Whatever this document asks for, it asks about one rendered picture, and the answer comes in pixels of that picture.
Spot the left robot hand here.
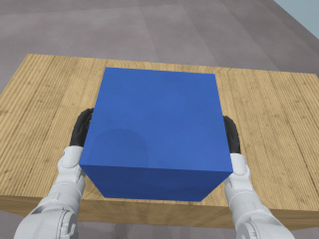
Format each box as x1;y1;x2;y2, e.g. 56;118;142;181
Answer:
69;108;94;147

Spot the pedestal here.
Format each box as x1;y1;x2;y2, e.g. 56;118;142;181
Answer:
0;54;319;231

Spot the carton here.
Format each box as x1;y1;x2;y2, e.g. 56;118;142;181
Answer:
79;67;233;202

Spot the right robot forearm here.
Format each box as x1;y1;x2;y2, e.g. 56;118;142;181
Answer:
223;153;295;239

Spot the right robot upper arm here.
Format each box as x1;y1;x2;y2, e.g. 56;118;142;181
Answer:
236;220;294;239

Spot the left robot upper arm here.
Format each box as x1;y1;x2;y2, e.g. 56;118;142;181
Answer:
15;209;79;239

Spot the right robot hand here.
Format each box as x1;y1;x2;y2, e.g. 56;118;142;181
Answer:
223;116;241;154

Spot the left robot forearm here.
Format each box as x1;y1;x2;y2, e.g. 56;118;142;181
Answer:
13;145;86;239

